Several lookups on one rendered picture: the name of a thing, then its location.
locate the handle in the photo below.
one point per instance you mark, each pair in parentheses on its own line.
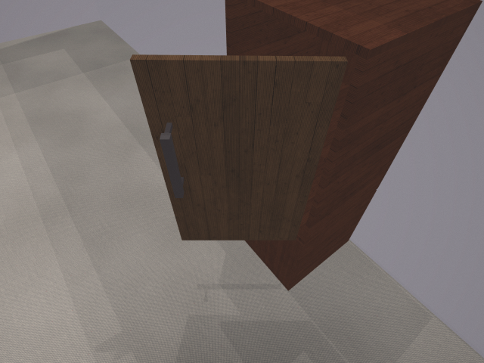
(171,161)

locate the cupboard door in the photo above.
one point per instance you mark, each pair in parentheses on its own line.
(248,133)

